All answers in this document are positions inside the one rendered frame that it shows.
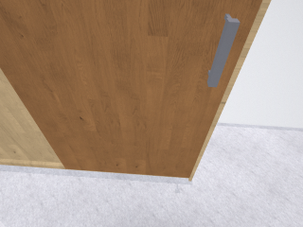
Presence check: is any handle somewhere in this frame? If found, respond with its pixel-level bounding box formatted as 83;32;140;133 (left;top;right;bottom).
207;13;241;88

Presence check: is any wardrobe door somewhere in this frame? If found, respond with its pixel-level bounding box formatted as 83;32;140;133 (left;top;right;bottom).
0;68;61;163
0;0;262;178

